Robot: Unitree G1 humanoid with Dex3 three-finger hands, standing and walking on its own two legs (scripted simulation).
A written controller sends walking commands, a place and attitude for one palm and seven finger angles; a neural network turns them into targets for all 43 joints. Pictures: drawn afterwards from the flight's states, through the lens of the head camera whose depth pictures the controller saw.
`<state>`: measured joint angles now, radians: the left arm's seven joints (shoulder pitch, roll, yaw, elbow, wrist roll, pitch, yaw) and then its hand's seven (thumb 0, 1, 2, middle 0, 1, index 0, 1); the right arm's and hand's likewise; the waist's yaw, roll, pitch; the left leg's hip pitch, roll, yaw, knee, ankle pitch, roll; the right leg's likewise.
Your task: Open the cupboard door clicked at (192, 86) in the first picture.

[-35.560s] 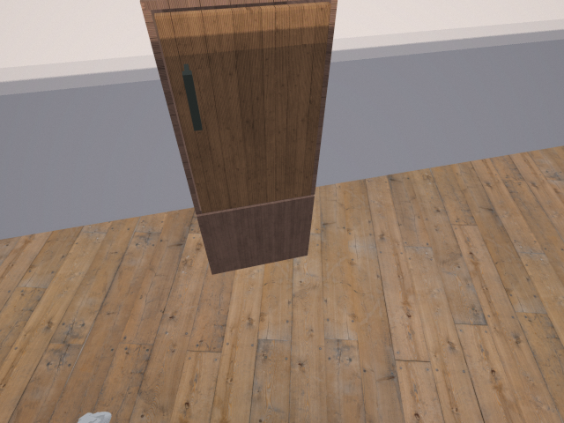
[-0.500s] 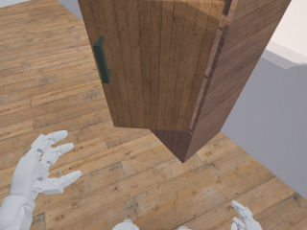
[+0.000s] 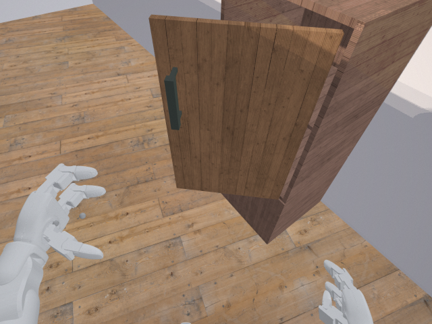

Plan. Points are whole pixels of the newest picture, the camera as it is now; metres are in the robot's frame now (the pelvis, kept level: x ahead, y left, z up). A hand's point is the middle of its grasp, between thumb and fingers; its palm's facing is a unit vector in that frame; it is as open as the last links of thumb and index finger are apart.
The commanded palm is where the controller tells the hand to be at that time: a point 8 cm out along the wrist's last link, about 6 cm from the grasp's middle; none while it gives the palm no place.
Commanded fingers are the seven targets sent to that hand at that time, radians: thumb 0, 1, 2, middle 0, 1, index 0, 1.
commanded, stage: raise the hand with hooked fingers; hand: left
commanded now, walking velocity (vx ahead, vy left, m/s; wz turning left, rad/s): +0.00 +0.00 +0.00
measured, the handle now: (175, 99) +0.58 +0.15 +0.09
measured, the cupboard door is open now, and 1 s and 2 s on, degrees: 46 46 46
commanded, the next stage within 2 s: move the hooked fingers beside the handle in 0.78 s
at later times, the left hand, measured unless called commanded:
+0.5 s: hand (70, 189) +0.30 +0.27 +0.11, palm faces -0.02 -1.00 -0.03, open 14.0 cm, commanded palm +0.27 +0.32 +0.11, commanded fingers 0.00 -0.50 0.30 -0.30 -1.20 -0.30 -1.20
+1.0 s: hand (81, 191) +0.29 +0.25 +0.11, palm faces +0.01 -1.00 -0.02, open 14.0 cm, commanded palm +0.28 +0.30 +0.11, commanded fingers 0.00 -0.50 0.30 -0.30 -1.20 -0.30 -1.20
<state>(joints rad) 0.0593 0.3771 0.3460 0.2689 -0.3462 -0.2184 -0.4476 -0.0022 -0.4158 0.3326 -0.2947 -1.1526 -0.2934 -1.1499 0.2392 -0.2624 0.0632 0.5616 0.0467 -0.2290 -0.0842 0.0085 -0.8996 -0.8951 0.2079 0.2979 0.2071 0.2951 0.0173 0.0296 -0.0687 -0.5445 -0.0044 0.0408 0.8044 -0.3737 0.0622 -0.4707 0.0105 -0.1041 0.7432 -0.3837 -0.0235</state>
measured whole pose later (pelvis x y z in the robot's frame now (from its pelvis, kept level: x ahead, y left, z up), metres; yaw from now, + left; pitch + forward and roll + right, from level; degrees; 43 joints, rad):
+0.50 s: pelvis +0.00 +0.00 +0.01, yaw +0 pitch +5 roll -2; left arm -0.09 0.45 0.42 0.42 -0.35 -0.15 -0.53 -0.01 -0.50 0.30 -0.30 -1.20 -0.30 -1.20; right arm 0.30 -0.29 0.05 0.60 0.05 -0.21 -0.09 0.01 -0.90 -0.90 0.21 0.30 0.21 0.30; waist 0.00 0.03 -0.06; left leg -0.46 -0.01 0.05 0.70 -0.33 0.06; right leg -0.39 0.01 -0.09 0.64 -0.34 -0.02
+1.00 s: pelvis +0.00 -0.02 +0.01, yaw +0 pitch +5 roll -1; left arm -0.14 0.44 0.42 0.49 -0.34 -0.18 -0.52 -0.01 -0.50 0.30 -0.30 -1.20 -0.30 -1.20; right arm 0.27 -0.29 0.06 0.60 0.06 -0.21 -0.11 0.01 -0.90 -0.90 0.21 0.30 0.21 0.30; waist 0.01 0.04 -0.04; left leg -0.47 0.00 0.04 0.71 -0.32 0.04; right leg -0.41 0.02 -0.11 0.67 -0.34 -0.05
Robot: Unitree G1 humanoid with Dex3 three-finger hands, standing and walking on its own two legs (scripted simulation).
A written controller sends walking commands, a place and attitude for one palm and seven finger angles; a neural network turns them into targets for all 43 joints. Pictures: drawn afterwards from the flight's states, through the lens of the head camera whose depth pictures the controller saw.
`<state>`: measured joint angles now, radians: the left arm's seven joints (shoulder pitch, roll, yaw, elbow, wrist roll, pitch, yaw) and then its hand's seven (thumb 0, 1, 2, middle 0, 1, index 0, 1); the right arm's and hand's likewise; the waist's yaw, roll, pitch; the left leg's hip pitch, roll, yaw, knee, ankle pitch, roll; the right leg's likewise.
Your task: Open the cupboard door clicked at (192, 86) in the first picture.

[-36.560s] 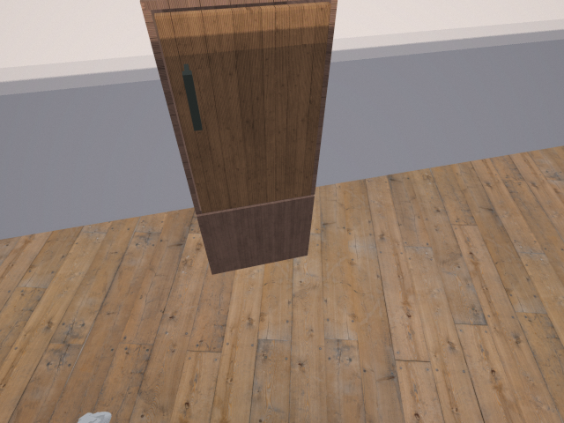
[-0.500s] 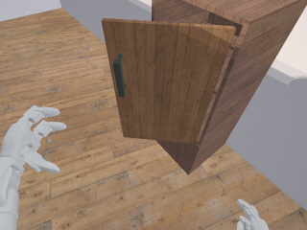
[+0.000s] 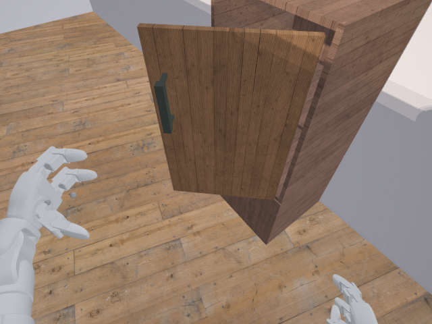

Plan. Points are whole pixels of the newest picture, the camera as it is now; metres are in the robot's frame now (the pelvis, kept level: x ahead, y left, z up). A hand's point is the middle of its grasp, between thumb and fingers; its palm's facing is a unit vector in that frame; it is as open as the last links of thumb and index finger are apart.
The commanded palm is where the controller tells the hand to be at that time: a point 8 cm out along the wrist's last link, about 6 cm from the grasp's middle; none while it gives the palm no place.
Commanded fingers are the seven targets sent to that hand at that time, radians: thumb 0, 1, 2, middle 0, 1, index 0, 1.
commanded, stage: move the hooked fingers beside the handle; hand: left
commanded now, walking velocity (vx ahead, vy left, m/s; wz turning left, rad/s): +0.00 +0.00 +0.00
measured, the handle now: (166, 104) +0.58 +0.17 +0.08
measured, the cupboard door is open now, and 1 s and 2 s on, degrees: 46 46 46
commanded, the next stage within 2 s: none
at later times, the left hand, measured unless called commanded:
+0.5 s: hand (100, 158) +0.39 +0.26 +0.09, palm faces -0.04 -1.00 -0.01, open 14.0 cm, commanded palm +0.36 +0.31 +0.09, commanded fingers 0.00 -0.50 0.30 -0.30 -1.20 -0.30 -1.20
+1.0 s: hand (116, 137) +0.45 +0.25 +0.09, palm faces -0.05 -1.00 +0.02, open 14.0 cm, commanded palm +0.43 +0.30 +0.09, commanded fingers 0.00 -0.50 0.30 -0.30 -1.20 -0.30 -1.20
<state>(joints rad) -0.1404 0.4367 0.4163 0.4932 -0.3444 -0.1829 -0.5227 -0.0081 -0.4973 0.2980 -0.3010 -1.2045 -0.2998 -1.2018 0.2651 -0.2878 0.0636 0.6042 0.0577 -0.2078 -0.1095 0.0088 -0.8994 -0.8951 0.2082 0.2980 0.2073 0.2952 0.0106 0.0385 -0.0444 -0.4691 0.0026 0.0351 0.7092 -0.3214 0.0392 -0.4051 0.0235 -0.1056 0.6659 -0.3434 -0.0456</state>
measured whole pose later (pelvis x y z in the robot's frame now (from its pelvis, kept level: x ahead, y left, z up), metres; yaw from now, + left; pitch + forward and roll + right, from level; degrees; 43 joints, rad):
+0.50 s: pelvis +0.01 +0.00 +0.00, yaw -2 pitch +9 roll -1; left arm -0.41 0.49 0.42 0.76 -0.29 -0.24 -0.50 -0.01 -0.50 0.30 -0.30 -1.20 -0.30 -1.20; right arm 0.35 -0.30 0.04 0.63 0.06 -0.12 -0.09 0.01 -0.90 -0.90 0.21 0.30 0.21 0.29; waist -0.04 0.02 -0.06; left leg -0.55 0.01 0.06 0.74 -0.35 0.04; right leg -0.50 0.03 -0.08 0.70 -0.36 -0.04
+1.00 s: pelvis +0.01 +0.02 -0.01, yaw -2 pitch +12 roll -2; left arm -0.67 0.51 0.39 1.02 -0.21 -0.30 -0.43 -0.01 -0.50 0.30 -0.30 -1.20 -0.30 -1.20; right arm 0.36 -0.29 0.05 0.63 0.04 -0.03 -0.06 0.00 -0.90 -0.89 0.21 0.30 0.21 0.30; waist -0.09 0.01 -0.08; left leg -0.64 0.01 0.06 0.79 -0.36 0.07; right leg -0.58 0.02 -0.08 0.73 -0.36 -0.02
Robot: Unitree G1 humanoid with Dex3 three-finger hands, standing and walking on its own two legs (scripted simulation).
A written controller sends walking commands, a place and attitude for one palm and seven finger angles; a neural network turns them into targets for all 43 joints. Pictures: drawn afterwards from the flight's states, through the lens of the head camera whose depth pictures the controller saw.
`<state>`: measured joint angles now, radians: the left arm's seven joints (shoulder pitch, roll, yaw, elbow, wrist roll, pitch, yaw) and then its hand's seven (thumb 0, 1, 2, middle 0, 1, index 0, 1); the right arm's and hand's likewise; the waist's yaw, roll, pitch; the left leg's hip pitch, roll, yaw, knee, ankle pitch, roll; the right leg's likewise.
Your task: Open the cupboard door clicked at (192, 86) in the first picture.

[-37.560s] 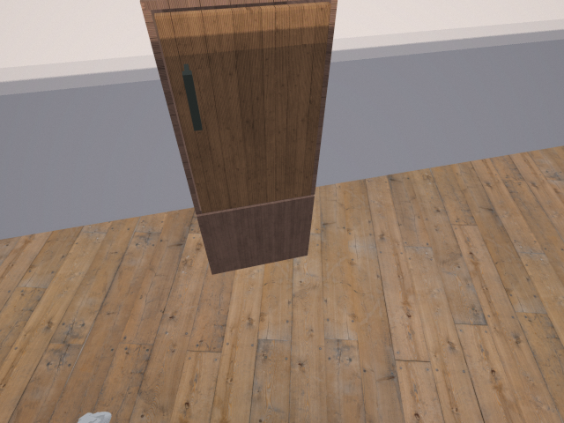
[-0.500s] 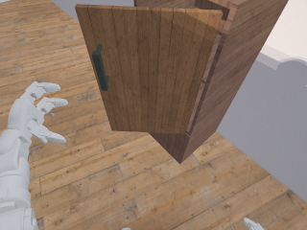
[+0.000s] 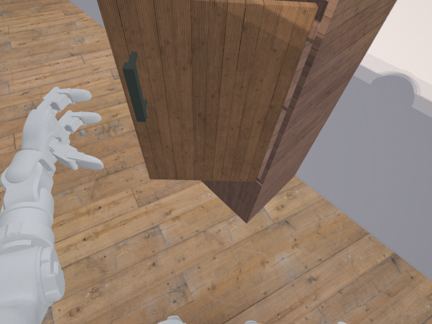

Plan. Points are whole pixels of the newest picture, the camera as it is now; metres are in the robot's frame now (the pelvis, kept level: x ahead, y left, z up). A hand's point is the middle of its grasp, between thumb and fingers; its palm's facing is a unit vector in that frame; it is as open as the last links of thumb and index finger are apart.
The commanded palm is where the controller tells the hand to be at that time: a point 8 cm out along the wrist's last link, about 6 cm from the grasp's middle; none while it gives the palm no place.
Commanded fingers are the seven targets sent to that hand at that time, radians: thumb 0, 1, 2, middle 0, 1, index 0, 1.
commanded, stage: move the hooked fingers beside the handle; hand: left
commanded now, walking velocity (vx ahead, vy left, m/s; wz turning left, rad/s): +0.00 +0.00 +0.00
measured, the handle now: (137, 88) +0.56 +0.17 +0.09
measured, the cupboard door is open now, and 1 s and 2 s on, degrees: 46 46 46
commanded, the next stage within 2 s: slide the fingers in behind the handle in 1.28 s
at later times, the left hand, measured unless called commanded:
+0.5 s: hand (106, 102) +0.51 +0.22 +0.10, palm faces -0.01 -1.00 +0.01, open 14.0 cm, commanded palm +0.49 +0.27 +0.09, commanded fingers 0.00 -0.50 0.30 -0.30 -1.20 -0.30 -1.20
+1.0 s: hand (102, 106) +0.51 +0.23 +0.09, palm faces -0.02 -1.00 +0.02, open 14.0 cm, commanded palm +0.49 +0.27 +0.09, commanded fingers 0.00 -0.50 0.30 -0.30 -1.20 -0.30 -1.20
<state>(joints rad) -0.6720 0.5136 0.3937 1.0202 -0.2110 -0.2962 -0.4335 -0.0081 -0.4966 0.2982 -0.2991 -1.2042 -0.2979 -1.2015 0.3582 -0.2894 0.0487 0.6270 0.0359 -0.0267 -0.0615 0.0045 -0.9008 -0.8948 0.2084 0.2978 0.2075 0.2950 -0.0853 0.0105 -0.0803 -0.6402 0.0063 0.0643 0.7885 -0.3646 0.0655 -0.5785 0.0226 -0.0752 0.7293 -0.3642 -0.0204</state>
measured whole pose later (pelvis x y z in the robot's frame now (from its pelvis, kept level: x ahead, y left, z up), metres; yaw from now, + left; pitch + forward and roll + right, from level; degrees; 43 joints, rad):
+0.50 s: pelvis +0.00 +0.00 -0.01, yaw -1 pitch +18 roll -3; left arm -0.97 0.66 0.44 1.28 -0.11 -0.32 -0.36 -0.01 -0.50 0.30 -0.30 -1.20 -0.30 -1.20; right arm 0.44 -0.31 0.06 0.64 0.01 0.04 -0.05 0.00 -0.90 -0.89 0.21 0.30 0.21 0.29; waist -0.19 0.02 -0.07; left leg -0.81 0.03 0.06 0.88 -0.39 0.06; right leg -0.74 0.04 -0.08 0.80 -0.38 -0.03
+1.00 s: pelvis +0.02 +0.00 -0.01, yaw -1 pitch +19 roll -4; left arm -0.88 0.61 0.42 1.18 -0.15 -0.31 -0.40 -0.01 -0.50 0.30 -0.30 -1.20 -0.30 -1.20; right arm 0.40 -0.29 0.04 0.62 0.01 0.09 -0.04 0.00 -0.90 -0.89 0.21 0.30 0.21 0.29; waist -0.15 0.02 -0.10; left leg -0.79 0.04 0.05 0.87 -0.42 0.06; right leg -0.71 0.05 -0.08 0.78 -0.40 -0.03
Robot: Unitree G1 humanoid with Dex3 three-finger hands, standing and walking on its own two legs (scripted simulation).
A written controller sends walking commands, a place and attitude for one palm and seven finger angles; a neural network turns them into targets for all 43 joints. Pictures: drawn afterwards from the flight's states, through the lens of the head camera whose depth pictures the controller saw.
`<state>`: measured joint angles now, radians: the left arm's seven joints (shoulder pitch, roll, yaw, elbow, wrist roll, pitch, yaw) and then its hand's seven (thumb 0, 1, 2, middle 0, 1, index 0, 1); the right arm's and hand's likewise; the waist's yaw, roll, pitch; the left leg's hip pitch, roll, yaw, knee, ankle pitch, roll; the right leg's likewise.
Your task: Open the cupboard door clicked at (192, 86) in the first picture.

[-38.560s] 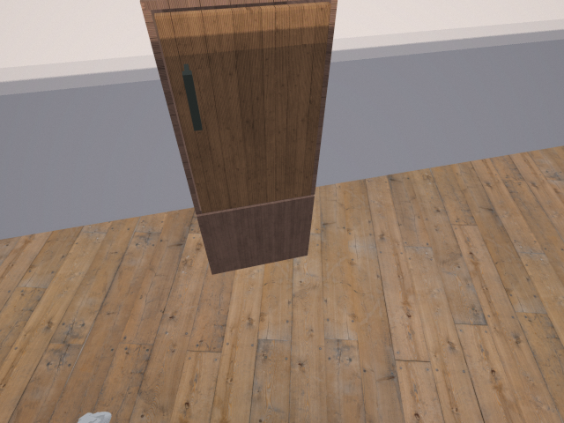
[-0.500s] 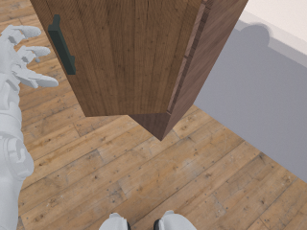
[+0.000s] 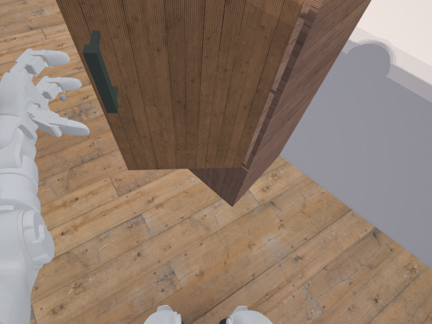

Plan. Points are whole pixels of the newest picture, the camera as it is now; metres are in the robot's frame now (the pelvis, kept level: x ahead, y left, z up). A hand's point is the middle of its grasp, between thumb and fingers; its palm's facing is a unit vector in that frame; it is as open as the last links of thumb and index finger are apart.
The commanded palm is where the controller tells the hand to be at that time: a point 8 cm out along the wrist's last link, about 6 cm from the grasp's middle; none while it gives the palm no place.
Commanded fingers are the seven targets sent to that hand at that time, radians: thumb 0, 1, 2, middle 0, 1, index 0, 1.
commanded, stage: move the hooked fingers beside the handle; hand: left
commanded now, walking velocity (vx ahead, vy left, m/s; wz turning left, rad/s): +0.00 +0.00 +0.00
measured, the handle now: (104, 75) +0.54 +0.18 +0.10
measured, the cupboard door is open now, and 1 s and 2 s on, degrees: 46 46 45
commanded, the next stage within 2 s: slide the fingers in behind the handle in 0.28 s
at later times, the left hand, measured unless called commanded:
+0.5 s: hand (66, 104) +0.47 +0.23 +0.11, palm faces +0.01 -1.00 +0.00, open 14.0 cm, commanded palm +0.45 +0.27 +0.10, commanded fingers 0.00 -0.50 0.30 -0.30 -1.20 -0.30 -1.20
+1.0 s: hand (89, 101) +0.47 +0.19 +0.11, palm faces +0.01 -1.00 +0.00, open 14.0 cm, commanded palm +0.45 +0.24 +0.10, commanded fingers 0.00 -0.50 0.30 -0.30 -1.20 -0.30 -1.20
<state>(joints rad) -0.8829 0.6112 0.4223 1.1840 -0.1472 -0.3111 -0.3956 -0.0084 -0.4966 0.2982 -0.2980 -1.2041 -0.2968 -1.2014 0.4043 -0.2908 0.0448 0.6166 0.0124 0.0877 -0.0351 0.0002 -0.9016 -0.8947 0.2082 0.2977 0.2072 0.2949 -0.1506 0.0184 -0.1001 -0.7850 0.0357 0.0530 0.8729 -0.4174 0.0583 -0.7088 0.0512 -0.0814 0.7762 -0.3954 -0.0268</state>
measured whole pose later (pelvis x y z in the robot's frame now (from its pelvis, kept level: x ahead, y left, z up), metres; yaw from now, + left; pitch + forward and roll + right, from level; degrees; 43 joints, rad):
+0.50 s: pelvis -0.02 +0.00 +0.00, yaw +1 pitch +17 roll -3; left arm -0.89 0.58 0.39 1.21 -0.14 -0.34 -0.36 -0.01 -0.50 0.30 -0.30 -1.20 -0.30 -1.20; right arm 0.41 -0.29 0.05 0.63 0.02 0.07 -0.04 0.00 -0.90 -0.89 0.21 0.30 0.21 0.29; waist -0.15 0.02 -0.09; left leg -0.78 0.03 0.05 0.88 -0.40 0.06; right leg -0.71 0.04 -0.09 0.80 -0.39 -0.03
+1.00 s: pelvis -0.01 +0.00 +0.00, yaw +0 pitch +17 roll -3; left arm -0.85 0.50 0.38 1.14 -0.13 -0.35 -0.27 -0.01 -0.50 0.30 -0.30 -1.20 -0.30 -1.20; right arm 0.45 -0.27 0.04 0.63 0.01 0.06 -0.01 0.00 -0.90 -0.89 0.21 0.30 0.21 0.29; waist -0.15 0.03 -0.11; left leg -0.76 0.04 0.07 0.87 -0.40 0.06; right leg -0.70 0.05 -0.07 0.80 -0.39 -0.03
